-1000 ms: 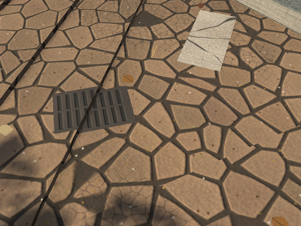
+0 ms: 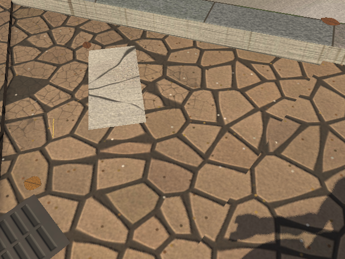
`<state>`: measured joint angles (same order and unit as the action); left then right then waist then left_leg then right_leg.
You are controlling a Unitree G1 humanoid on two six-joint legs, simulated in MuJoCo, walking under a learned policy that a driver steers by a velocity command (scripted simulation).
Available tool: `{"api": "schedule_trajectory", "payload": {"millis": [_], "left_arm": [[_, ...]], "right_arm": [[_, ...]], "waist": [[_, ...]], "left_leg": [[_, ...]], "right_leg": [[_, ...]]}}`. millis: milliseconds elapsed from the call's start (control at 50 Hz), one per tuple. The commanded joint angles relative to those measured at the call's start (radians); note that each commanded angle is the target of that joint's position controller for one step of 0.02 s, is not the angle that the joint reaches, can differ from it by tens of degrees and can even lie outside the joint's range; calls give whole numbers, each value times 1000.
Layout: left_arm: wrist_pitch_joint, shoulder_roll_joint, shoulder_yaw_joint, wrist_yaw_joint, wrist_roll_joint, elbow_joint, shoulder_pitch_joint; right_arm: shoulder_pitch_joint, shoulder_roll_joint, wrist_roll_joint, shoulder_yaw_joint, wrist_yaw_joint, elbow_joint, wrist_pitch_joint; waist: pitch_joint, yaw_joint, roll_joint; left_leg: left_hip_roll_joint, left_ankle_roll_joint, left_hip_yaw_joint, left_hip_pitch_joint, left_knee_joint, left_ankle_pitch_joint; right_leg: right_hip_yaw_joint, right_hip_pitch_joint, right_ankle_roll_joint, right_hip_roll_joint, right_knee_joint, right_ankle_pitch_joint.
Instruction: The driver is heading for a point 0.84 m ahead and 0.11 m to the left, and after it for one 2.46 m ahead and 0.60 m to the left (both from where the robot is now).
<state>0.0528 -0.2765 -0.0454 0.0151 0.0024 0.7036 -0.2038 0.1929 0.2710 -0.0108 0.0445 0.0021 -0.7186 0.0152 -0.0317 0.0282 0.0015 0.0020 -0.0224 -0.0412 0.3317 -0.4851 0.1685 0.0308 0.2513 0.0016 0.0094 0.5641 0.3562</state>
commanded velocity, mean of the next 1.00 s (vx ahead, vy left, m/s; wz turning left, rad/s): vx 0.42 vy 0.00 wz -0.04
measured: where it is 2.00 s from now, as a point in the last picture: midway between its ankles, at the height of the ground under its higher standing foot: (164, 163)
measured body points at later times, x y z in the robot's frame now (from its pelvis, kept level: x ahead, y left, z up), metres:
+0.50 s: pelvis +0.16 +0.05 -0.01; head +0.19 +0.06 +0.44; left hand +0.18 +0.34 -0.13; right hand +0.35 -0.20 -0.09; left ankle +0.21 +0.15 -0.73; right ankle +0.02 -0.11 -0.67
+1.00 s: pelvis +0.44 +0.02 -0.01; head +0.48 +0.01 +0.44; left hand +0.66 +0.26 -0.08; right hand +0.45 -0.26 -0.14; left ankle +0.25 +0.16 -0.67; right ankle +0.54 -0.07 -0.73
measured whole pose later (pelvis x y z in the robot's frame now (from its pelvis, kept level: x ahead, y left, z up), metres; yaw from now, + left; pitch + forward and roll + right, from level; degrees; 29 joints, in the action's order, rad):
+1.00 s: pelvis +0.44 +0.02 -0.01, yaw +0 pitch +1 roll +0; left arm -0.11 -0.25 -0.03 -0.05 -0.02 0.71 -0.04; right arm 0.36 0.31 -0.03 0.05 -0.02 -0.88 -0.06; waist -0.07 0.05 -0.03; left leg 0.01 0.02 0.03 0.10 -0.87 0.32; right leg -0.03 0.43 0.22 -0.03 0.50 -0.05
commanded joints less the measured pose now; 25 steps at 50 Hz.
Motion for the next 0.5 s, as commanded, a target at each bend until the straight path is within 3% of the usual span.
{"api": "schedule_trajectory", "payload": {"millis": [20,40,60,80,100,120,140,240,320,380,400,420,440,460,480,500], "left_arm": [[-25,-149,-40,2,-12,4,-215],[-32,-264,-73,-6,-14,23,-238],[-58,-236,-63,-1,-30,0,-176],[-81,-187,-49,6,-23,-2,-124],[-98,-153,-39,8,-10,-3,-106],[-105,-139,-35,8,1,4,-105],[-110,-129,-31,10,2,11,-124],[-117,-147,-40,9,3,34,-180],[-122,-182,-54,0,14,50,-210],[-116,-191,-60,-5,19,61,-200],[-114,-185,-57,-6,19,60,-189],[-114,-155,-47,-7,15,62,-194],[-124,-79,-19,-12,21,22,-255],[-141,-69,-12,-7,20,23,-244],[-152,-149,-35,-11,46,9,-165],[-158,-151,-33,-10,47,-9,-89]], "right_arm": [[-91,69,7,8,-12,83,-26],[-146,71,-7,13,-12,128,-46],[-181,152,-22,41,-4,130,-60],[-121,162,-26,51,-5,109,-66],[-83,155,-15,53,-6,81,-69],[-78,149,-3,54,-10,75,-74],[-87,125,3,50,-14,70,-80],[-167,58,-3,24,-38,84,-93],[-203,87,-14,24,-53,100,-99],[-139,115,-21,30,-55,89,-106],[-61,133,-18,42,-51,63,-107],[68,175,-15,62,-43,24,-110],[211,300,8,96,-38,4,-116],[293,267,-2,89,-50,-24,-111],[230,210,-4,65,-50,-19,-111],[159,180,1,53,-46,-1,-109]], "waist": [[91,-99,26],[7,-120,268],[-92,-117,197],[-99,-68,198],[-84,-54,182],[-74,-55,158],[-60,-60,134],[-27,-94,128],[-58,-105,125],[-52,-60,125],[-14,-15,108],[66,45,61],[263,71,-178],[340,92,-314],[206,84,-225],[119,64,-124]], "left_leg": [[81,-20,114,274,-54,439],[-53,24,-31,439,-278,375],[13,16,74,475,-422,325],[32,10,96,496,-468,242],[47,11,97,504,-484,189],[59,18,98,518,-475,126],[61,25,84,492,-465,65],[33,59,21,275,-233,-112],[35,34,38,199,-120,-113],[29,-15,28,100,-59,-30],[6,-34,7,-10,-32,-26],[10,-64,19,-195,-15,-27],[250,-205,375,-572,28,111],[344,-264,713,-664,205,336],[350,-238,676,-574,242,349],[325,-216,565,-467,239,256]], "right_leg": [[209,-322,131,158,-212,174],[526,-222,258,330,-390,446],[582,-145,288,345,-450,437],[513,-161,261,316,-441,366],[447,-196,231,281,-432,285],[400,-229,213,266,-431,205],[339,-233,200,242,-432,111],[147,-150,183,179,-418,-136],[152,-130,188,218,-374,-137],[172,-144,171,248,-297,-192],[147,-128,155,221,-202,-307],[84,-73,125,158,1,-409],[-22,235,38,41,391,-273],[42,413,24,-35,621,163],[87,516,43,9,714,137],[64,522,56,54,716,66]]}}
